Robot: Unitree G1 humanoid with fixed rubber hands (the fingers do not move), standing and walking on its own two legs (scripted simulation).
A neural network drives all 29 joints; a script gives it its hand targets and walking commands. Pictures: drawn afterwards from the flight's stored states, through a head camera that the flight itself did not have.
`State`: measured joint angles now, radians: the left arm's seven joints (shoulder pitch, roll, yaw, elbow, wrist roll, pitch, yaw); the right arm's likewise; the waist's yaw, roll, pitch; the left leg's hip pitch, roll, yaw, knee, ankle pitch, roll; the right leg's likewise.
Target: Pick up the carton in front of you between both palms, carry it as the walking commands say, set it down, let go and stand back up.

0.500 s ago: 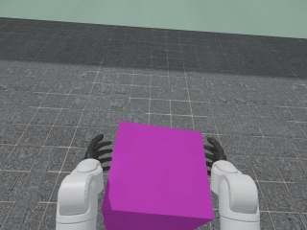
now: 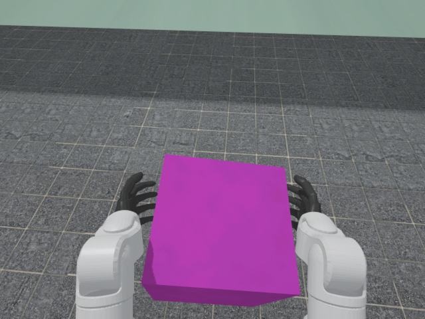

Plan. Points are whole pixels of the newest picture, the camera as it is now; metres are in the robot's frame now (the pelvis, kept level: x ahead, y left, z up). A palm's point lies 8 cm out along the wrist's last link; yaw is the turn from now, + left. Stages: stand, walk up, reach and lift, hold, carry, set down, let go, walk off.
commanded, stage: carry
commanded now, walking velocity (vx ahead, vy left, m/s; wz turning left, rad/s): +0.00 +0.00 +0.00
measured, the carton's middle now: (213, 239) +0.27 +0.01 -0.01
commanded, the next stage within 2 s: hold in 1.70 s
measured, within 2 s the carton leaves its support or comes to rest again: neither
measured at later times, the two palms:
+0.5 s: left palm (130, 184) +0.35 +0.17 +0.06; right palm (281, 185) +0.35 -0.12 +0.06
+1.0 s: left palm (130, 199) +0.34 +0.17 +0.03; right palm (280, 199) +0.34 -0.12 +0.03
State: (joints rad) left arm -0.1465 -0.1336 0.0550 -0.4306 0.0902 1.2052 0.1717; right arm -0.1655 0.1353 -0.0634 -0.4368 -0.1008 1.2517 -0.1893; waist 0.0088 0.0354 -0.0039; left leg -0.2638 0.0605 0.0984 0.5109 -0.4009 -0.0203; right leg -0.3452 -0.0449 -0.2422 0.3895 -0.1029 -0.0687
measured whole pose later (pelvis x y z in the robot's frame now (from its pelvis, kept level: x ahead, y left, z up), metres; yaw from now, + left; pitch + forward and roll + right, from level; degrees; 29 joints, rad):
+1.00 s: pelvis +0.04 +0.03 -0.01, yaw +0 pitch +1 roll +0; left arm -0.24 -0.15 0.19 0.25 0.27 0.66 0.04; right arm -0.26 0.15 -0.20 0.25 -0.27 0.66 -0.04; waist 0.00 0.00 -0.07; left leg -0.18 0.03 0.13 0.52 -0.36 0.01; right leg -0.31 -0.09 -0.21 0.54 -0.24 -0.01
